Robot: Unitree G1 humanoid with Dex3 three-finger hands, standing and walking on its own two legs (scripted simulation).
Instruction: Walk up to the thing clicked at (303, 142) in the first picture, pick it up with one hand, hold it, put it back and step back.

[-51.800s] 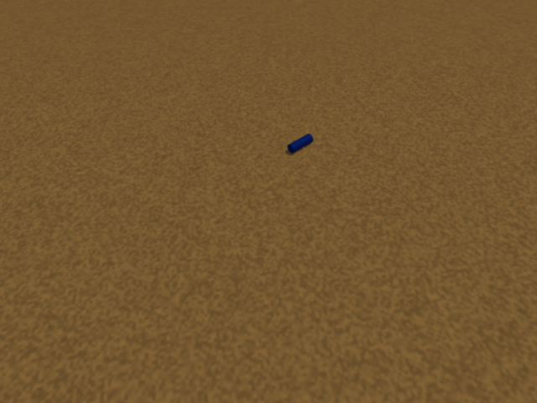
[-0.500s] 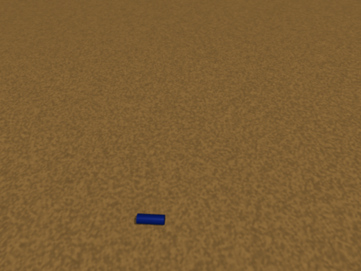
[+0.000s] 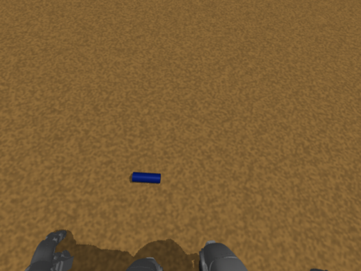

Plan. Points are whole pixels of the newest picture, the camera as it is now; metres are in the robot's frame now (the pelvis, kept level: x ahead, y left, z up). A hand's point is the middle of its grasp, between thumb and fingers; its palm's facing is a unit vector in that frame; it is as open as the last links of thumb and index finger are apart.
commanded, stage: step back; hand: left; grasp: from above
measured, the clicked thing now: (146, 177) +0.57 +0.14 -0.73
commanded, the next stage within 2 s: none
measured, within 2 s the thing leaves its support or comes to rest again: neither
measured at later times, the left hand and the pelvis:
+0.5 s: hand out of the picture +0.02 +0.26 -0.13, palm faces -0.08 -0.91 -0.40, open 7.4 cm; pelvis -0.09 +0.00 +0.00, yaw -5 degrees
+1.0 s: hand out of the picture -0.12 +0.30 -0.15, palm faces -0.05 -0.94 -0.35, open 7.4 cm; pelvis -0.23 +0.03 +0.01, yaw -4 degrees
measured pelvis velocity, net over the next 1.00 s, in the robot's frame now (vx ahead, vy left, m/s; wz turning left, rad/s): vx -0.23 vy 0.03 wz -0.06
